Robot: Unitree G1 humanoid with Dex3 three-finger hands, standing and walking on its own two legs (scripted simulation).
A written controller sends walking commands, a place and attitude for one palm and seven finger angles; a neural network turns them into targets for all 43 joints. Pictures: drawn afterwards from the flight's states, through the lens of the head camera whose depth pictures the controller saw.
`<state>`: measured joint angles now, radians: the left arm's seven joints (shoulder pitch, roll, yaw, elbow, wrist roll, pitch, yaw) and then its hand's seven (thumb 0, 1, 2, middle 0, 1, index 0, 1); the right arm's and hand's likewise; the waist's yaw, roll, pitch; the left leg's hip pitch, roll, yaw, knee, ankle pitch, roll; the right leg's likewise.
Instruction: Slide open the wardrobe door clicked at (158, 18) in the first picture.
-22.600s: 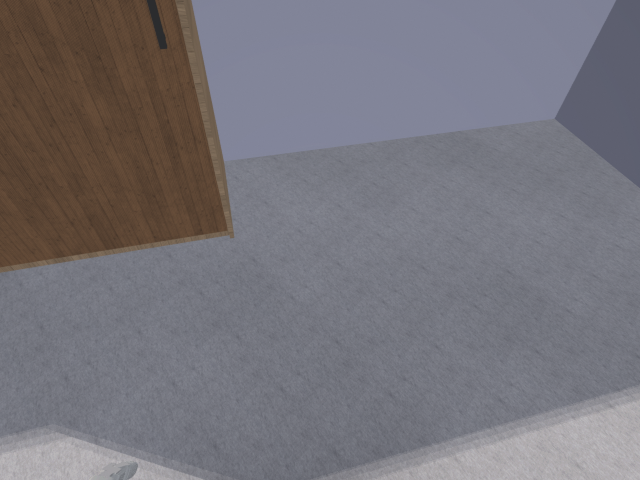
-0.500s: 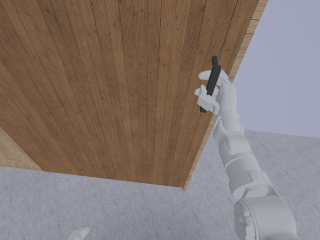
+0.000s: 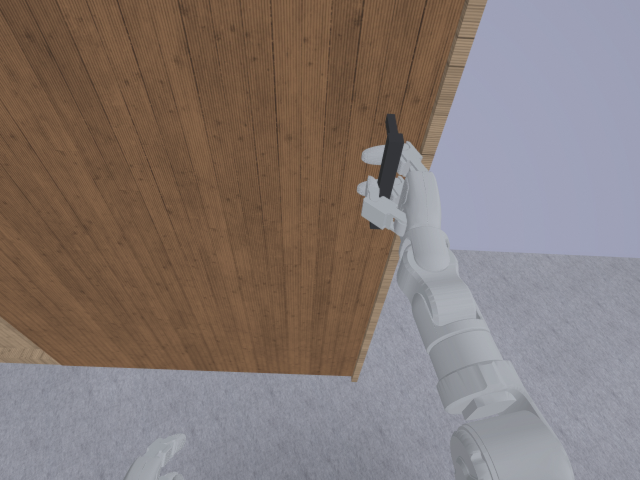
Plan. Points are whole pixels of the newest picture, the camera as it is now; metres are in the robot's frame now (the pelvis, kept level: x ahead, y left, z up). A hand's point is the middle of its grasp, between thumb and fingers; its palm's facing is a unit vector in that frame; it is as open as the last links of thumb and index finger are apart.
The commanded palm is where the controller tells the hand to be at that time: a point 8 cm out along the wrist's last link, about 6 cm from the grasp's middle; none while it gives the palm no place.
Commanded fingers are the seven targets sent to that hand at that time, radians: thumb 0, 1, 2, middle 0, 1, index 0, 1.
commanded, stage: tug the door sideways, standing still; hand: right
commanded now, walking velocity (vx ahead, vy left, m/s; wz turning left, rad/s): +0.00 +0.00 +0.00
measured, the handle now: (383, 175) +0.48 -0.04 +0.13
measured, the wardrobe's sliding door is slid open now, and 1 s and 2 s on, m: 0.00 0.00 0.08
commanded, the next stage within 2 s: step sideways, sliding the door along in 0.68 s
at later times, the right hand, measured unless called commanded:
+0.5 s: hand (366, 204) +0.42 -0.02 +0.13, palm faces -0.03 +1.00 -0.05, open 5.7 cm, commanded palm +0.39 -0.02 +0.13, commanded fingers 0.00 -0.90 -0.90 0.45 1.40 0.45 1.40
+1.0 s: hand (372, 206) +0.42 -0.03 +0.13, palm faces -0.14 +0.98 -0.11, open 5.8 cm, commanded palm +0.41 -0.05 +0.13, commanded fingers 0.00 -0.90 -0.90 0.45 1.40 0.45 1.40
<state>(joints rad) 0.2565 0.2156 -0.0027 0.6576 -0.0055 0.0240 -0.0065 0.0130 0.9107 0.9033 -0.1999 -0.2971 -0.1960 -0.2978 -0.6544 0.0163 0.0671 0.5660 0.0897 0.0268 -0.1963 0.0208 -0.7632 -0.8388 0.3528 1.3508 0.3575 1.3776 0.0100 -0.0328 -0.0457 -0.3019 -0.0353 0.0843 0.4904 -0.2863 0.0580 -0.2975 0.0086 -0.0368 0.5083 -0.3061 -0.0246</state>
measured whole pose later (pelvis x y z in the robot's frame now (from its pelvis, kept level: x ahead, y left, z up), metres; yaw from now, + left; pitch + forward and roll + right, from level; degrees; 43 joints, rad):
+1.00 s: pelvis -0.03 +0.00 -0.01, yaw +2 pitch +2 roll +0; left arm 0.27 0.19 -0.01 0.69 -0.03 -0.04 0.09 0.01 0.91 0.90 -0.20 -0.30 -0.20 -0.30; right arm -0.81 -0.12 0.09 0.82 0.13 -0.17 -0.11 -0.01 -0.74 -0.82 0.40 1.34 0.30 1.40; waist 0.03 -0.03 0.05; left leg -0.40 -0.04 0.02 0.78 -0.40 0.03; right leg -0.32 0.00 -0.07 0.64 -0.35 -0.04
